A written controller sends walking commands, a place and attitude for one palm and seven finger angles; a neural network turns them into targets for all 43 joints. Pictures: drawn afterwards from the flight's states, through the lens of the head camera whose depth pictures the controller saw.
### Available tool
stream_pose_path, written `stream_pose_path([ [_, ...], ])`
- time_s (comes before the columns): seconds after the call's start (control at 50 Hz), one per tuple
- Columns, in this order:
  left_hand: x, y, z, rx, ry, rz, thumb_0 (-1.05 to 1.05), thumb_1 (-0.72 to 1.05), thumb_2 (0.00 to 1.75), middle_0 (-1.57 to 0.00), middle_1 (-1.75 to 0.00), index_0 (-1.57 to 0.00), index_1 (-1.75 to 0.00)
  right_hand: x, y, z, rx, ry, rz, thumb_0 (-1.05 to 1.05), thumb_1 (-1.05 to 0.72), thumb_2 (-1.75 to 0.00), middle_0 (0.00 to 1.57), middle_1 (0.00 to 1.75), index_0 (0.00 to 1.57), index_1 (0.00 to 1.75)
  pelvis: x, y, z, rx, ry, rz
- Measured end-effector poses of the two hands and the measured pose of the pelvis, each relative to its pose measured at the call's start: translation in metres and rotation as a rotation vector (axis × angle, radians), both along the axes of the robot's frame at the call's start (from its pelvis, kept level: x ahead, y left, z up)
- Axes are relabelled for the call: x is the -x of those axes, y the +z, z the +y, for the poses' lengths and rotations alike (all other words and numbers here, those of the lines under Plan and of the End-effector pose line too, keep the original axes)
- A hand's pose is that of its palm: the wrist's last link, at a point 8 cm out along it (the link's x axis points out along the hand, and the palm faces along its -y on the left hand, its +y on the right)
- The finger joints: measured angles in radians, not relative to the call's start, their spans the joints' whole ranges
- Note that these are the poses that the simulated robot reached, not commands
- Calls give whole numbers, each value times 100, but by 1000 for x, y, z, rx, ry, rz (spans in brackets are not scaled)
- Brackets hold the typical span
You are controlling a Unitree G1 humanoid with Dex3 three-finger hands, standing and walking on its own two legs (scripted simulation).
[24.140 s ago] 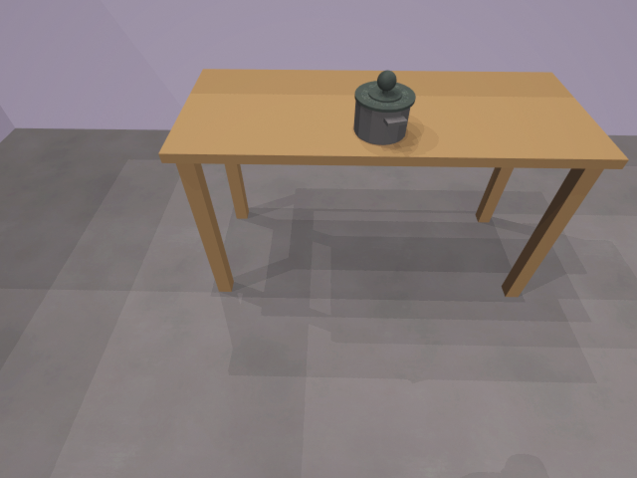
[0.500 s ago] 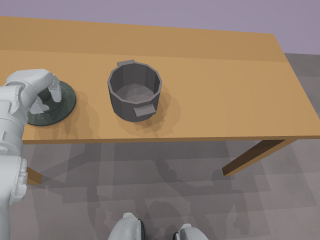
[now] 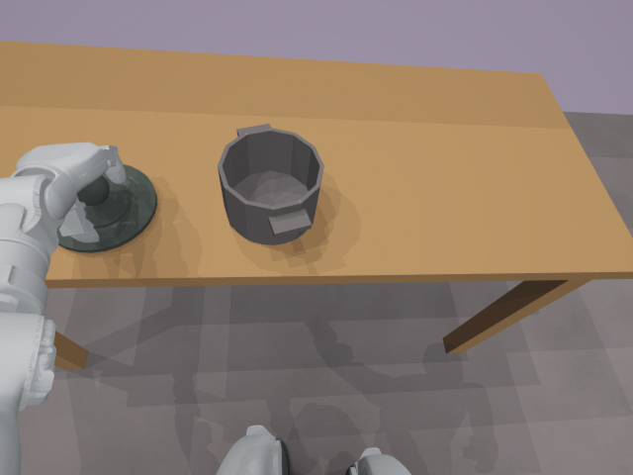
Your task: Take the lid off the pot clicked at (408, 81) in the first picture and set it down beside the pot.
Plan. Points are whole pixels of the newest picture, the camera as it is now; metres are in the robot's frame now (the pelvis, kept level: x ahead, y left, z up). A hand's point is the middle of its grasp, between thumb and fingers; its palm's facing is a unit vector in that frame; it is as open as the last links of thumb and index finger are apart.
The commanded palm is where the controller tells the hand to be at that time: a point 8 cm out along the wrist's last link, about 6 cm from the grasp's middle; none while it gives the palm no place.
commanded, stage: raise the empty hand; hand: left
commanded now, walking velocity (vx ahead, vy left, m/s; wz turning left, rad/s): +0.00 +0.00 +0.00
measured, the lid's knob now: (89, 188) +0.49 +0.31 -0.01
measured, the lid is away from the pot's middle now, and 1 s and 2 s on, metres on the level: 0.25 0.25 0.25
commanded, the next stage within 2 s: draw the hand back to the body in 1.40 s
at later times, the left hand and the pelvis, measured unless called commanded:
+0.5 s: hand (74, 184) +0.46 +0.30 +0.05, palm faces -0.41 -0.10 -0.91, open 11.0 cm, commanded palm +0.48 +0.28 +0.12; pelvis +0.00 +0.00 +0.01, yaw +1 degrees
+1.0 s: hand (56, 151) +0.46 +0.29 +0.10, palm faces -0.40 -0.10 -0.91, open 11.0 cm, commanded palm +0.48 +0.29 +0.17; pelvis +0.02 -0.01 +0.02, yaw +2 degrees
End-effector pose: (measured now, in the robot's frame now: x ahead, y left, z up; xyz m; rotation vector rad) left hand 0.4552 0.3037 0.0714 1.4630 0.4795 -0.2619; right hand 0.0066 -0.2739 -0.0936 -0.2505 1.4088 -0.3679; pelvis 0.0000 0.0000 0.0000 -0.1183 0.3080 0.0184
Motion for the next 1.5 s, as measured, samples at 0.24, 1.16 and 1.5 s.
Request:
stream_pose_path([
  [0.24,-2,7,0,5,-4,-33,0,1,63,-36,-87,-36,-87,-1,3,-1,13,4,-1,0,-90,-90,20,30,21,30,0,1,2,1,3,-3],
  [1.16,-12,107,-8,-23,18,-57,0,1,63,-36,-87,-36,-87,-53,20,-19,-31,46,-123,0,-90,-90,20,30,21,30,-24,28,-17,-47,22,-105],
  [1.5,-15,128,-11,-34,34,-49,0,1,63,-36,-87,-36,-87,-84,20,-20,-73,72,-167,0,-90,-90,20,30,21,30,-30,33,-26,-60,25,-115],
])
